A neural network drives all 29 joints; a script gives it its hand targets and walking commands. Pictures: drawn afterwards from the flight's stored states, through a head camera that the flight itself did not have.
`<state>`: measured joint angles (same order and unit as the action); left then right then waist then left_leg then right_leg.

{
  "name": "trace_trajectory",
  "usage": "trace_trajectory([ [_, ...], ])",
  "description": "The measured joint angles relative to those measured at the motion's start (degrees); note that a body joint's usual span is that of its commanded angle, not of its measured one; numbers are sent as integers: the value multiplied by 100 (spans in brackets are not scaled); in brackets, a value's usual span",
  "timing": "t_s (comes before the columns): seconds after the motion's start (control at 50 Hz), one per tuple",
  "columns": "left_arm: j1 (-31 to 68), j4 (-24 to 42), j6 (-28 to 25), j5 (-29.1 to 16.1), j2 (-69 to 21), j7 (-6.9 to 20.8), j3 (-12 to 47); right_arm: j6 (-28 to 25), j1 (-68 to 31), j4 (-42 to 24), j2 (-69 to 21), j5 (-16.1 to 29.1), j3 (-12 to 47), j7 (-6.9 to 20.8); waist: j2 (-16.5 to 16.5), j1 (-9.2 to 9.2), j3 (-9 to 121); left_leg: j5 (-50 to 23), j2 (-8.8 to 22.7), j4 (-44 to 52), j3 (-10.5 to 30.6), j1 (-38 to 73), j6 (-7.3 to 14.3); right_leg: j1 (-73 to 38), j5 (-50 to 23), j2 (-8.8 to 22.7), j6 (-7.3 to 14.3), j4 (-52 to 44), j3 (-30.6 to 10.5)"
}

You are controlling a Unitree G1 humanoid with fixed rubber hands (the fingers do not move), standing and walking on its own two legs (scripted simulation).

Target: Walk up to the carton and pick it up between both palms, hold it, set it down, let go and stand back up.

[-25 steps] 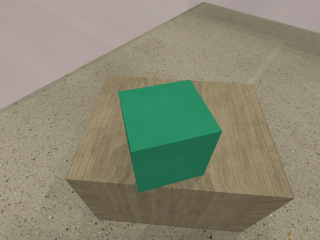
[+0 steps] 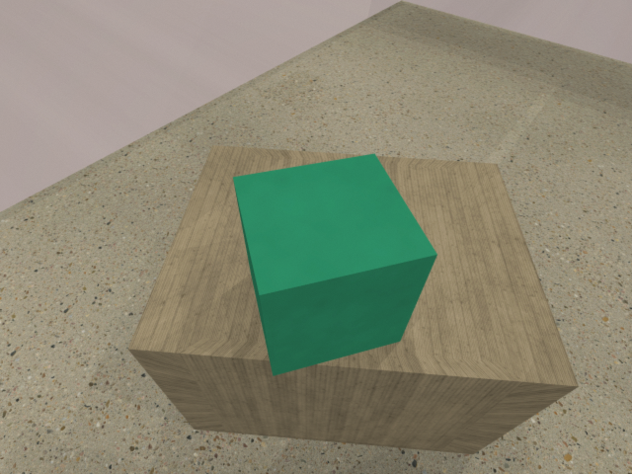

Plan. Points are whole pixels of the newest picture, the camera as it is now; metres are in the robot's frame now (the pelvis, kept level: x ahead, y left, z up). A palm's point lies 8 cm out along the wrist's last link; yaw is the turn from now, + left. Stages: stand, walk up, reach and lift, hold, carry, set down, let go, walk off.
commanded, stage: walk up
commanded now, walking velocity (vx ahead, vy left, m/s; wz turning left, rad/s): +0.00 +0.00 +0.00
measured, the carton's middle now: (323, 265) +0.46 -0.01 -0.08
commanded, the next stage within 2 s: none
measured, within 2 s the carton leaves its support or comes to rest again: neither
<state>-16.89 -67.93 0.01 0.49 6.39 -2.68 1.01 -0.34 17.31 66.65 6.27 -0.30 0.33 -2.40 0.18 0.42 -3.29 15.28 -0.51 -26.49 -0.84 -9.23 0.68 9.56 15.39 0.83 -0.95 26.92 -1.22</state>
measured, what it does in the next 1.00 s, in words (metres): steps on the spot: left foot, then right foot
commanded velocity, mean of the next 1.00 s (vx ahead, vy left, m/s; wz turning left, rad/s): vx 0.00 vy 0.00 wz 0.00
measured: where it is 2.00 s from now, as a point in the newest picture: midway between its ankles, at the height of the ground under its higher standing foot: outside the picture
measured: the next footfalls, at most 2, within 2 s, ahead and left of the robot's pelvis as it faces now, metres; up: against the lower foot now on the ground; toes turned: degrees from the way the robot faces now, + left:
left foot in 0.26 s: +0.09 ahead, +0.15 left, +0.00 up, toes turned +0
right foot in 0.52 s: +0.13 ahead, -0.09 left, +0.00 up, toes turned -2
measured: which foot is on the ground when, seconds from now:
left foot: down 0.00-0.10, up 0.12-0.24, down 0.26-1.00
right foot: down 0.00-0.26, up 0.28-0.50, down 0.52-1.00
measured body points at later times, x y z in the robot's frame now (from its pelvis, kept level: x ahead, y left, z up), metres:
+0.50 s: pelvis +0.04 +0.04 -0.03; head +0.06 +0.05 +0.42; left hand +0.19 +0.35 -0.10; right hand +0.15 -0.27 -0.09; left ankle +0.05 +0.15 -0.74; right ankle +0.08 -0.09 -0.73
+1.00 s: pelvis +0.06 +0.04 -0.01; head +0.06 +0.04 +0.44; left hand +0.22 +0.33 -0.10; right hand +0.16 -0.28 -0.10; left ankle +0.05 +0.15 -0.74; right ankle +0.09 -0.09 -0.74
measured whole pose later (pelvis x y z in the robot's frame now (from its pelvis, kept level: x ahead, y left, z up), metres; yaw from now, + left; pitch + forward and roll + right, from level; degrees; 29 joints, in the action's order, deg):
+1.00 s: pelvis +0.06 +0.04 -0.01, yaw -6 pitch -4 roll +1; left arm -10.8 -43.4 0.2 -0.9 22.9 0.5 0.4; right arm -0.9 12.4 40.2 23.1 0.6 -0.6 0.2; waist -0.2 0.0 -5.2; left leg 19.0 1.8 -31.9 -6.2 -8.4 0.3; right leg 14.5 14.1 0.0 -0.6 32.9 -2.7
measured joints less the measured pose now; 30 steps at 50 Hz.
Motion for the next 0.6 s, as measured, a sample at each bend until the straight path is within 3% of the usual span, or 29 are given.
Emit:
trace_trajectory([
  [0.08,-278,566,-74,138,74,36,-207,-26,177,-510,139,-171,-275,96,58,-22,-35,498,36,-501,-14,-190,98,110,193,-45,110,283,-6],
  [0.14,-499,1194,-182,240,353,-5,-397,20,304,-1150,479,-324,-530,186,159,0,-113,1343,61,-1661,49,-670,176,220,423,-72,145,639,53],
  [0.18,-594,1582,-231,313,597,-61,-497,57,295,-1609,753,-339,-684,244,218,35,-202,1535,141,-2392,127,-1044,164,217,513,-66,125,757,87],
  [0.22,-643,1949,-228,332,898,-80,-566,26,220,-2053,1004,-320,-795,280,207,55,-319,1403,277,-2246,140,-1150,144,174,608,-8,45,885,81],
  [0.28,-608,2389,-72,258,1336,2,-639,-113,102,-2639,1346,-320,-850,298,55,57,-436,236,216,-1584,-9,-974,25,385,1116,164,87,1734,-85],
  [0.32,-490,2659,58,202,1514,10,-691,-138,25,-2937,1473,-332,-811,257,12,29,-450,451,180,-1816,-100,-996,40,790,1721,-16,178,2820,-331],
  [0.38,-263,3097,80,145,1715,23,-719,-117,7,-3360,1516,-300,-683,175,-64,-11,-458,645,201,-1763,-206,-861,81,1306,1747,-202,154,3785,-378],
  [0.46,-15,3499,46,67,1783,116,-623,-108,22,-3751,1570,-255,-480,122,-76,-84,-426,664,278,-1630,-339,-684,56,1392,1395,-90,81,2957,-103],
  [0.52,135,3641,5,69,1772,168,-479,-51,21,-3914,1663,-147,-327,146,6,-128,-414,858,381,-1893,-376,-732,-11,1011,339,-67,117,1531,112],
  [0.54,206,3637,-11,94,1756,180,-424,-27,6,-3901,1686,-98,-297,170,73,-145,-431,949,440,-2028,-348,-769,-43,1000,54,-115,93,1489,142],
  [0.6,373,3679,-36,25,1719,222,-224,78,21,-3777,1707,53,-222,190,66,-144,-438,1000,281,-2058,-259,-718,-45,1067,358,-51,68,1808,108],
])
